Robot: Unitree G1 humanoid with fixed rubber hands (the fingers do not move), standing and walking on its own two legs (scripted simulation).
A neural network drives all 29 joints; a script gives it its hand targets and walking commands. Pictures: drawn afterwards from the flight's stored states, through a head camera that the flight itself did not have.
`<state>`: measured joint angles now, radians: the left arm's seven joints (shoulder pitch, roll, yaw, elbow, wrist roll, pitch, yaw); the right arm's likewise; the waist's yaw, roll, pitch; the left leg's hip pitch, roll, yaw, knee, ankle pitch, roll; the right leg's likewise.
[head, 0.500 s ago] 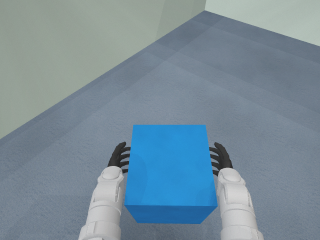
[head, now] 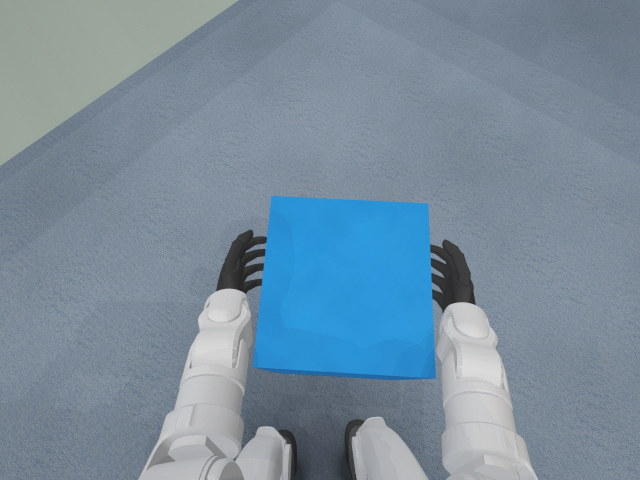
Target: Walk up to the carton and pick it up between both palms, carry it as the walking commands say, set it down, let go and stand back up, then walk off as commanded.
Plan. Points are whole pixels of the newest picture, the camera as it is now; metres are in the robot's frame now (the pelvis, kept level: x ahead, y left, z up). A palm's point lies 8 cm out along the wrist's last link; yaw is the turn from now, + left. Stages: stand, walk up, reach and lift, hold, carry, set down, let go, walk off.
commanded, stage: set down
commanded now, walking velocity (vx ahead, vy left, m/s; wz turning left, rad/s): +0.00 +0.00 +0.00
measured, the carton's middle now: (341, 300) +0.37 -0.04 -0.13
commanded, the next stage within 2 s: none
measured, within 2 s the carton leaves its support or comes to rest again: neither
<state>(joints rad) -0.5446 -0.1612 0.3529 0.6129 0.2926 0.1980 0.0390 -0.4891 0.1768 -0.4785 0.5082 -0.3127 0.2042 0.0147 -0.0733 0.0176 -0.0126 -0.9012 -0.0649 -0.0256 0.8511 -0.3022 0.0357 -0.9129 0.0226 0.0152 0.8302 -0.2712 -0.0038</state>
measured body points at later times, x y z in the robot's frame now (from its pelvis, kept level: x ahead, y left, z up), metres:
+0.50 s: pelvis -0.01 +0.00 -0.07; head +0.19 -0.01 +0.33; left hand +0.42 +0.10 -0.15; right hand +0.38 -0.19 -0.14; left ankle +0.05 +0.09 -0.69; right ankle +0.06 -0.12 -0.69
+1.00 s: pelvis -0.03 +0.00 -0.15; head +0.21 +0.00 +0.23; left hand +0.45 +0.09 -0.23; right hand +0.41 -0.20 -0.23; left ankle +0.05 +0.09 -0.69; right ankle +0.06 -0.12 -0.69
